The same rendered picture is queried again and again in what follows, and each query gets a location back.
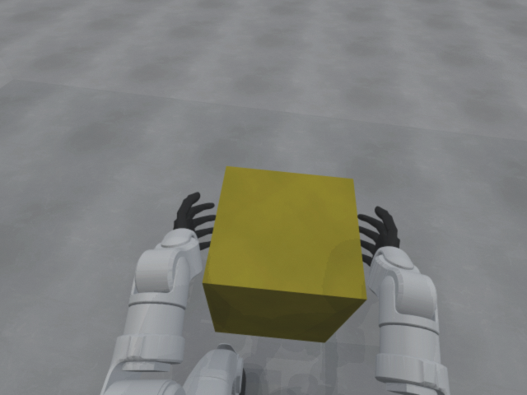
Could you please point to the robot right hand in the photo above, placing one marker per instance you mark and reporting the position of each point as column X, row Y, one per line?
column 387, row 229

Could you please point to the robot left hand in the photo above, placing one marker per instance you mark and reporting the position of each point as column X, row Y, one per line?
column 186, row 214

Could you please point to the right robot forearm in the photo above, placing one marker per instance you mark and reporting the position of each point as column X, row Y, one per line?
column 410, row 360

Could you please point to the left robot forearm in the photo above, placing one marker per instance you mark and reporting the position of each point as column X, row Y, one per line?
column 152, row 339

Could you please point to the robot left thigh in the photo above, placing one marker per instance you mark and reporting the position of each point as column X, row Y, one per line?
column 219, row 372

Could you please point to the carton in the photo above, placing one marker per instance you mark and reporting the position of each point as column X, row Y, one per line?
column 285, row 255

